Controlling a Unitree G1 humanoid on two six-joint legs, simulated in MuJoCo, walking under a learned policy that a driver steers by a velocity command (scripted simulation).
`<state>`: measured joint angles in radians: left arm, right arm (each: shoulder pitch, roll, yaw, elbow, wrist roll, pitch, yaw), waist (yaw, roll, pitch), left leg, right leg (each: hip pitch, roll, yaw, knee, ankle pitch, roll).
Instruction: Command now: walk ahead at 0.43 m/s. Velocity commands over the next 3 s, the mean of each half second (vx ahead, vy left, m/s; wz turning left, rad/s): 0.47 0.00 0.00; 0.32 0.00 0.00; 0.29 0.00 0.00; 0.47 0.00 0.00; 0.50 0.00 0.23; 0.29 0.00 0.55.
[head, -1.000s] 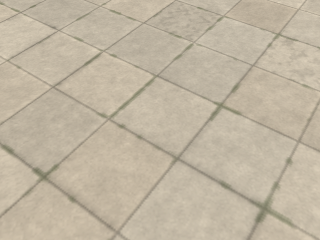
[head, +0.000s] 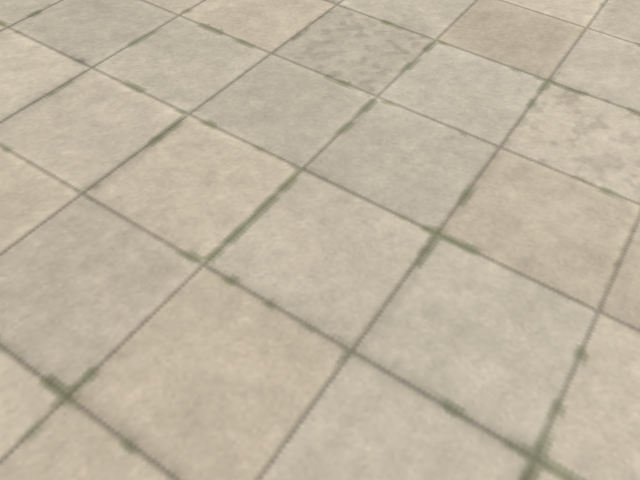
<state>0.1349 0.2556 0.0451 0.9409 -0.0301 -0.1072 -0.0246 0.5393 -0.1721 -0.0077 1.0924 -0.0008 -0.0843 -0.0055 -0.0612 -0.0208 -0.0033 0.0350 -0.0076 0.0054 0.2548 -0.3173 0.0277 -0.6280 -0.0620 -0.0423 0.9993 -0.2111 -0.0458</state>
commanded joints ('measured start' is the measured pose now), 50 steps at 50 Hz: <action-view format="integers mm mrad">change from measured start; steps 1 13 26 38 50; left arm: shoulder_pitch -199 148 178 442 156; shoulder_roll -29 127 136 -25 55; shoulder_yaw -22 36 25 -27 15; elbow -118 -28 24 62 29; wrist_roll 5 11 21 36 32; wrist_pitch -6 0 -4 30 108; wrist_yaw -14 -13 29 30 71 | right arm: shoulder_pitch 1 -90 -454 -124 -415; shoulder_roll -163 -163 -116 -351 -197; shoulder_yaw -23 -38 -56 -112 -52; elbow -60 -151 -276 -216 -201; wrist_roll -3 57 9 -23 -23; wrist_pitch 1 -47 -13 -26 2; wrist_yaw -24 1 -2 36 10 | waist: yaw -3 153 99 17 105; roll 118 -123 -15 348 119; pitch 151 -111 83 -443 -125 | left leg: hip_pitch -137 -757 -685 377 -319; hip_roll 176 36 139 464 220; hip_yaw -97 -125 -20 -567 -71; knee -168 1133 447 216 -4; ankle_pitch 337 -134 408 886 592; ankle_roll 136 35 -26 341 206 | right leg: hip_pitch -8 809 454 99 354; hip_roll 21 -274 -109 164 -21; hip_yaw -33 645 125 84 82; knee -280 -757 -921 241 -259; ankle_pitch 158 -198 184 -451 -34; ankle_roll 28 -225 -169 55 83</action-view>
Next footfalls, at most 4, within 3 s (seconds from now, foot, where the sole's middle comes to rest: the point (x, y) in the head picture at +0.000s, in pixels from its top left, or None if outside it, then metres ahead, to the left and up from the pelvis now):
0.18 right None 0.29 -0.13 -0.78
0.72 left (256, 435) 0.61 0.11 -0.78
1.14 right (360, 432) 0.60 -0.12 -0.78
1.56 left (232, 356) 0.80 0.16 -0.78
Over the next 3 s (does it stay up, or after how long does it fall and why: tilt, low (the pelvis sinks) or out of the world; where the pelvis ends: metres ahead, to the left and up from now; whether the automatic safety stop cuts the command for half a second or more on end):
stays up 1.39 0.13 0.00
